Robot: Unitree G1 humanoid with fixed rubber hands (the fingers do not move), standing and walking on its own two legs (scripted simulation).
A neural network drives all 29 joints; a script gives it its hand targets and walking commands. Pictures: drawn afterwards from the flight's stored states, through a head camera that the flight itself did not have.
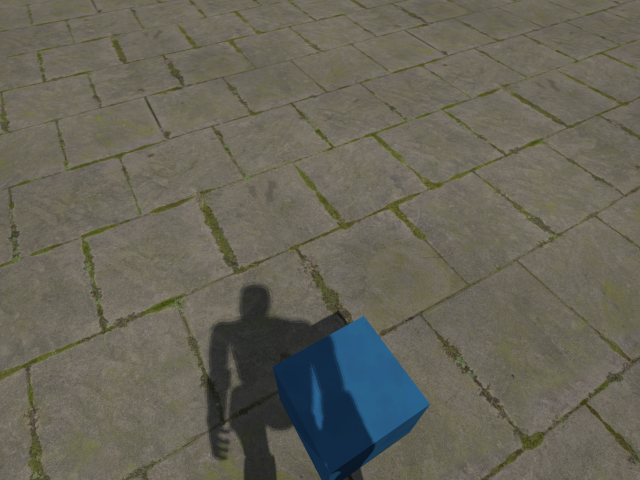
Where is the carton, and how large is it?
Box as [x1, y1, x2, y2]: [273, 316, 429, 479]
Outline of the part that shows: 363,316 273,366 280,399 321,479 343,479 406,434 429,404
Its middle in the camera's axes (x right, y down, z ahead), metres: +0.08 +0.45 +1.07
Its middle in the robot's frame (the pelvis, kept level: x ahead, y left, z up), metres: +0.40 -0.07 -0.64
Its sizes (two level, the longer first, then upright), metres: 0.289 0.282 0.269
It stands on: the floor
